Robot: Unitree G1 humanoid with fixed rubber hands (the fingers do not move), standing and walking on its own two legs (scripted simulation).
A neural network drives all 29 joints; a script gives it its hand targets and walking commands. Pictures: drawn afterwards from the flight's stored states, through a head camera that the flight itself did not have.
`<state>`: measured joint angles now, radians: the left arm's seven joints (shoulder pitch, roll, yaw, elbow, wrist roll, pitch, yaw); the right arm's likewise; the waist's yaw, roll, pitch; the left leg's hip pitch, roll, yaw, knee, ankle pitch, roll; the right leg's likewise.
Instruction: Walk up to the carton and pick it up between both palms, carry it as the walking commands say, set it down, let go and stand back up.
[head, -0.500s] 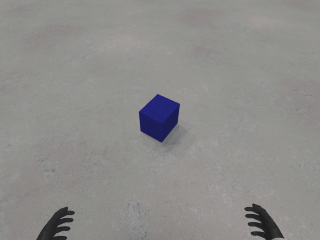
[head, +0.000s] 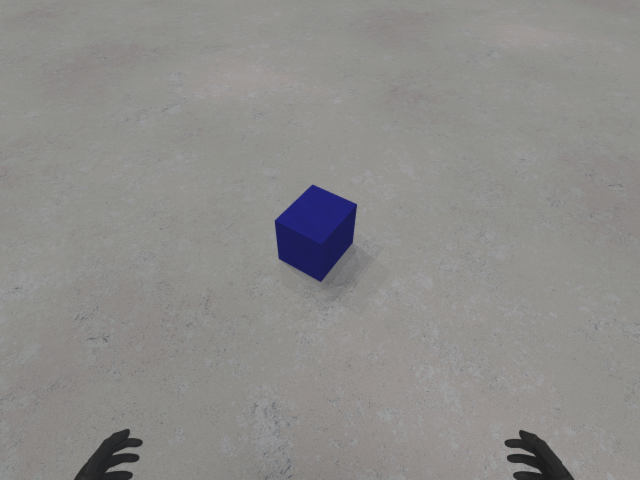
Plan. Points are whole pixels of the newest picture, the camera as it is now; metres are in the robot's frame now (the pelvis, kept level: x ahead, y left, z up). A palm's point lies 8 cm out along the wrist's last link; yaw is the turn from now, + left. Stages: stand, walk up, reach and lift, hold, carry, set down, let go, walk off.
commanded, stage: stand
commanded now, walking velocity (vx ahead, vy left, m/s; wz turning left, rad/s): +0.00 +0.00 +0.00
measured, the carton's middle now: (316, 232) +1.09 +0.03 -0.66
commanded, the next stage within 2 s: walk up in 1.70 s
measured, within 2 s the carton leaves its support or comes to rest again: neither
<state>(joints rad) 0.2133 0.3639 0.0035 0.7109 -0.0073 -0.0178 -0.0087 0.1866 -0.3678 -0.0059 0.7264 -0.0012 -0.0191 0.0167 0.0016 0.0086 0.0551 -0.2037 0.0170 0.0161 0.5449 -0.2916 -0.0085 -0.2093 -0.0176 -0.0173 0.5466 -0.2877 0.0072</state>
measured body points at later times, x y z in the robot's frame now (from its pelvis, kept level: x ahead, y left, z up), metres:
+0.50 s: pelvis +0.00 -0.01 +0.01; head +0.00 -0.01 +0.46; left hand +0.12 +0.29 -0.09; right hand +0.12 -0.31 -0.10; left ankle +0.00 +0.12 -0.73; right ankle +0.01 -0.12 -0.73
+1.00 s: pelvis +0.00 -0.01 +0.01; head +0.00 -0.01 +0.46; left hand +0.09 +0.29 -0.10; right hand +0.09 -0.31 -0.11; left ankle +0.00 +0.12 -0.73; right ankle +0.01 -0.12 -0.73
